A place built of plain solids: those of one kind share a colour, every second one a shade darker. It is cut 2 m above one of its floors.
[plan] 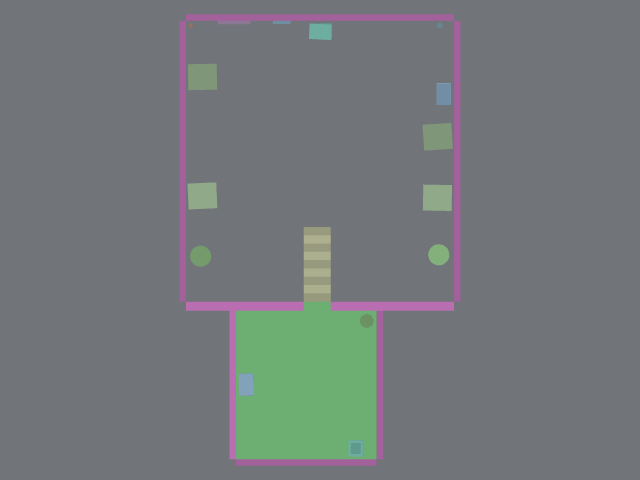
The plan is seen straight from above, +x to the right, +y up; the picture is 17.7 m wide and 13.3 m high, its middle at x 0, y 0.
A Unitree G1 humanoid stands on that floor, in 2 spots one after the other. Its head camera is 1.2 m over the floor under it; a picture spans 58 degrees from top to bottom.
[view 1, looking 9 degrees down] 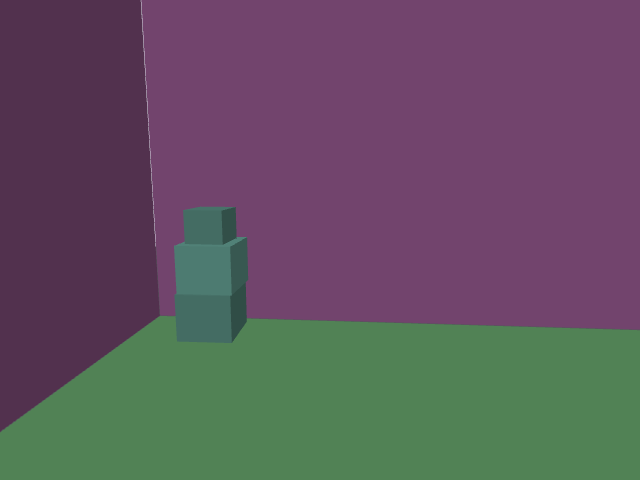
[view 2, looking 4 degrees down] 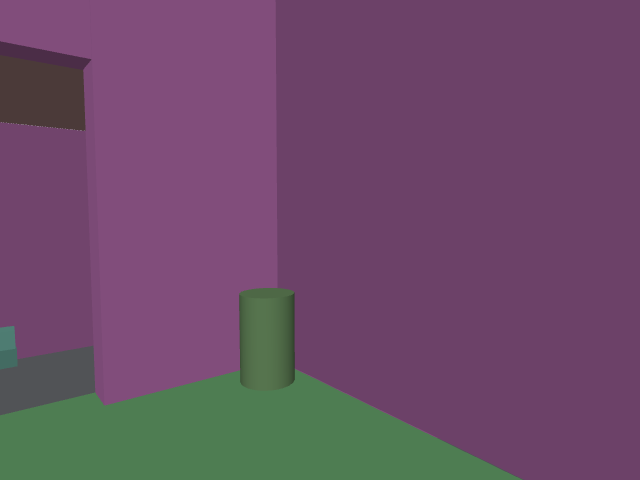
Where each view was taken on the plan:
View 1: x -0.08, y -2.71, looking -85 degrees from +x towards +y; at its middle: wall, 3.42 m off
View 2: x -0.30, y -4.80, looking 51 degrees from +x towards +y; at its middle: wall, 2.97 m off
